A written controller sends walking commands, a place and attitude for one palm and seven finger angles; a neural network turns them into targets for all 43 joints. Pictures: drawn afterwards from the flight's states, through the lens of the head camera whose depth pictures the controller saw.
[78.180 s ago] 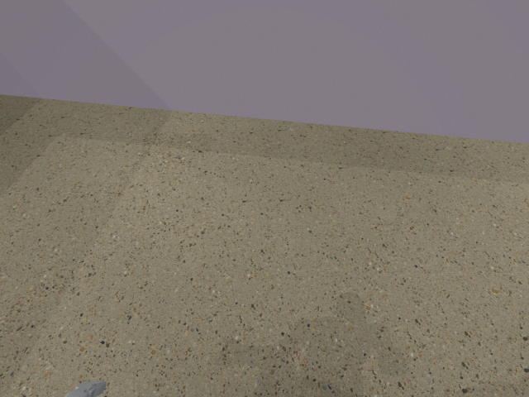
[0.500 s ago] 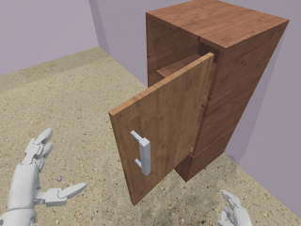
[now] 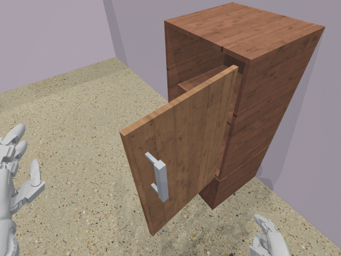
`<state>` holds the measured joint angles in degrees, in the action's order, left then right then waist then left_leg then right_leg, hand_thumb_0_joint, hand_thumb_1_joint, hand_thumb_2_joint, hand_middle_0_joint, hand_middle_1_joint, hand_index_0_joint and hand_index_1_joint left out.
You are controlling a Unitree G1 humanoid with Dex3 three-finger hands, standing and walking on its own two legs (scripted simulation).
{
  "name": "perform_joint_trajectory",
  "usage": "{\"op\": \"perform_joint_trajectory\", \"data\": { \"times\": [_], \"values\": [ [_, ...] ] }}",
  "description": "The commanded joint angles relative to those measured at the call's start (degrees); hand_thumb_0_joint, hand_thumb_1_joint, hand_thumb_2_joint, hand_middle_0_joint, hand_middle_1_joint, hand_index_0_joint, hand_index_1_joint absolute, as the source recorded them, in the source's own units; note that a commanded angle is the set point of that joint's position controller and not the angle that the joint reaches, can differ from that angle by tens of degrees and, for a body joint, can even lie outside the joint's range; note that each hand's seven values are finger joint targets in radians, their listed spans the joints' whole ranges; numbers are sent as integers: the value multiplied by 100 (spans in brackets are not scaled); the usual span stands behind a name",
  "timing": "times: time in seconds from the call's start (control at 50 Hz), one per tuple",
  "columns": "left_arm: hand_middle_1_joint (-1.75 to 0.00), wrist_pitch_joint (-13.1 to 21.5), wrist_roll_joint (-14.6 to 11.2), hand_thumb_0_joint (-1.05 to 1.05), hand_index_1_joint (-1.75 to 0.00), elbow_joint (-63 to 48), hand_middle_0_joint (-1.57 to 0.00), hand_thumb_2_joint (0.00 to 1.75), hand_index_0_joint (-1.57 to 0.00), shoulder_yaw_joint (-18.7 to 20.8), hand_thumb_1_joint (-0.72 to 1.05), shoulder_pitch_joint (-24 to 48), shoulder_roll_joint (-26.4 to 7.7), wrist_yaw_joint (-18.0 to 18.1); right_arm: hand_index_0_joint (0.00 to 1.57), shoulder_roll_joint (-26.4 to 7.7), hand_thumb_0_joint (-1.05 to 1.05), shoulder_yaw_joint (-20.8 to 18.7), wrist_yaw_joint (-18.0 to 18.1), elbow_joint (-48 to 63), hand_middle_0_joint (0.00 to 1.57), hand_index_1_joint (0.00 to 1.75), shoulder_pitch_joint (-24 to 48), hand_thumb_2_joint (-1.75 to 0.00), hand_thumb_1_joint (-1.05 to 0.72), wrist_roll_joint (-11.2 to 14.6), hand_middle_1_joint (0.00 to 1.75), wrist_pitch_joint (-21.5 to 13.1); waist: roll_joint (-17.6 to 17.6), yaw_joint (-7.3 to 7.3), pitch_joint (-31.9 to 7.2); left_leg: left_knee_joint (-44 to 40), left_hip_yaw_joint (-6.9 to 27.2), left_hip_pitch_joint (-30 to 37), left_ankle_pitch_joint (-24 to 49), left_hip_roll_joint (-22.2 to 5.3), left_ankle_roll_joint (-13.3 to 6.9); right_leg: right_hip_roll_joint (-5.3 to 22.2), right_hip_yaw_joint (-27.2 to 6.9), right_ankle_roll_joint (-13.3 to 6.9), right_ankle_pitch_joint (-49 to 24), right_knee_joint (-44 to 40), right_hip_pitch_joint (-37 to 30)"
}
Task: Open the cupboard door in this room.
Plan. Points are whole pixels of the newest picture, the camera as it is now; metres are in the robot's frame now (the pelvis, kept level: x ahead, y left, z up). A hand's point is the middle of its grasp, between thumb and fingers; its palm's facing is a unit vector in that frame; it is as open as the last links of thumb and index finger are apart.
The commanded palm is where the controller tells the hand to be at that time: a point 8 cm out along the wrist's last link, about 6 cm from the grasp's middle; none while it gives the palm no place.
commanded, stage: draw the hand back to the body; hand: left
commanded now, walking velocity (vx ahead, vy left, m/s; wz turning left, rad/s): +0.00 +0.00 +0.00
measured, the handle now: (156, 178) +0.30 +0.08 +0.01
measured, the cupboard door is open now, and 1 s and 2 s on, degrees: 97 97 97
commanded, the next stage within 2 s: step back with the hand held close in 0.24 s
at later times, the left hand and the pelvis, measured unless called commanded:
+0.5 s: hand (46, 181) +0.19 +0.25 +0.16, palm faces +0.44 -0.78 -0.45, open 7.4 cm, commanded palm +0.13 +0.28 +0.17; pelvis -0.01 -0.01 +0.00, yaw -1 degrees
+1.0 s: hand (12, 215) +0.13 +0.28 +0.15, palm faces +0.44 -0.75 -0.49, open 7.4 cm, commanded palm +0.06 +0.32 +0.17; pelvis -0.07 +0.02 -0.02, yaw +1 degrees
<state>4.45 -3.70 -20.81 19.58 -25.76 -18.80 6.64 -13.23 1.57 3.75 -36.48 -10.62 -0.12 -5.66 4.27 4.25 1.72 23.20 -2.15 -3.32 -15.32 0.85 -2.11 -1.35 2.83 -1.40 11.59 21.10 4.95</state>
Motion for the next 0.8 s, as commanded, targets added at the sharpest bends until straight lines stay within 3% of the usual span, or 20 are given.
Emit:
{"op": "perform_joint_trajectory", "data": {
  "times": [0.0, 0.14, 0.22, 0.32, 0.34, 0.36, 0.38, 0.44, 0.5, 0.56, 0.6, 0.62, 0.72, 0.78],
  "values": [
    [-30, 395, 31, 0, -30, -1187, -20, 90, -20, 570, 90, 459, -1113, 53, 20, -620, 0, -245, 44, 897, 20, 30, 748, -90, -90, 13, 30, -297, -135, -6, -413, -402, 315, -314, 1361, -252, 108, 173, -283, -43, -824, -266, -332],
    [-30, 424, 28, 0, -30, -1250, -20, 90, -20, 617, 90, 525, -1157, 71, 20, -553, 0, -234, 86, 848, 20, 30, 776, -90, -90, 16, 30, -359, 73, -15, -316, -353, 250, -237, 1225, -212, 78, 198, -373, -36, -767, -377, -209],
    [-30, 439, 0, 0, -30, -1092, -20, 90, -20, 563, 90, 404, -1082, 47, 20, -553, 0, -250, 89, 831, 20, 30, 776, -90, -90, 14, 30, -385, -216, -19, -264, -356, 241, -242, 1130, -219, 49, 204, -391, -14, -672, -429, -176],
    [-30, 481, 7, 0, -30, -1153, -20, 90, -20, 585, 90, 392, -1117, 48, 20, -550, 0, -267, 79, 805, 20, 30, 765, -90, -90, 14, 30, -411, -50, -8, -383, -338, 217, -203, 1215, -207, 51, 220, -416, -12, -792, -410, -243],
    [-30, 536, 9, 0, -30, -1540, -20, 90, -20, 668, 90, 883, -1297, 71, 20, -568, 0, -261, 81, 829, 20, 30, 812, -90, -90, 19, 30, -444, -35, -18, -536, -319, 227, -146, 1198, -188, 39, 228, -431, -3, -792, -416, -277],
    [-30, 750, 49, 0, -30, -1517, -20, 90, -20, 1397, 90, 1125, -1936, 121, 20, -647, 0, -262, 101, 1039, 20, 30, 625, -90, -90, 103, 30, -352, -414, -304, 5, -74, 333, -515, 661, -276, -34, 497, -1117, -13, -900, -774, 555],
    [-30, 730, 68, 0, -30, -929, -20, 90, -20, 1052, 90, 471, -1436, 58, 20, -602, 0, -301, 98, 923, 20, 30, 598, -90, -90, 59, 30, -259, -598, -338, -43, 141, 375, -479, 556, -232, -46, 653, -1178, -40, -823, -856, 689],
    [-30, 832, 110, 0, -30, -1045, -20, 90, -20, 830, 90, 26, -1237, 17, 20, -661, 0, -345, 71, 1020, 20, 30, 615, -90, -90, 44, 30, -119, -386, -341, -524, 174, 293, -450, 864, -271, -16, 752, -1029, -33, -1259, -605, 582],
    [-30, 837, 110, 0, -30, -1234, -20, 90, -20, 864, 90, -230, -1298, 76, 20, -723, 0, -378, 111, 1105, 20, 30, 626, -90, -90, 55, 30, -36, -62, -341, -861, 5, 349, -531, 1376, -381, 11, 688, -821, -13, -1764, -226, 331],
    [-30, 800, 96, 0, -30, -1370, -20, 90, -20, 1066, 90, -442, -1463, 129, 20, -703, 0, -427, 142, 1241, 20, 30, 612, -90, -90, 82, 30, 76, -453, -332, -1075, 25, 379, -676, 1748, -472, 28, 606, -741, 34, -2085, 58, 221],
    [-30, 820, 99, 0, -30, -1614, -20, 90, -20, 1233, 90, -468, -1652, 176, 20, -713, 0, -459, 162, 1289, 20, 30, 632, -90, -90, 84, 30, 132, -295, -327, -1251, 85, 404, -773, 1906, -473, 48, 656, -762, 6, -2390, 236, 103],
    [-30, 816, 95, 0, -30, -1594, -20, 90, -20, 1222, 90, -599, -1592, 196, 20, -668, 0, -460, 169, 1321, 20, 30, 607, -90, -90, 89, 30, 156, -309, -334, -1267, 96, 428, -861, 1949, -497, 52, 655, -768, 0, -2437, 336, 80],
    [-30, 830, 124, 0, -30, -1806, -20, 90, -20, 1166, 90, -634, -1536, 259, 20, -690, 0, -480, 189, 1389, 20, 30, 553, -90, -90, 96, 30, 176, -220, -370, -1012, 20, 557, -1344, 1247, -578, -6, 619, -853, 3, -1717, 439, 352],
    [-30, 865, 174, 0, -30, -1794, -20, 90, -20, 1163, 90, -628, -1502, 312, 20, -732, 0, -483, 196, 1405, 20, 30, 485, -90, -90, 82, 30, 136, -192, -380, -766, -127, 690, -1893, 262, -627, -116, 548, -919, 18, -853, 445, 447]
  ]
}}
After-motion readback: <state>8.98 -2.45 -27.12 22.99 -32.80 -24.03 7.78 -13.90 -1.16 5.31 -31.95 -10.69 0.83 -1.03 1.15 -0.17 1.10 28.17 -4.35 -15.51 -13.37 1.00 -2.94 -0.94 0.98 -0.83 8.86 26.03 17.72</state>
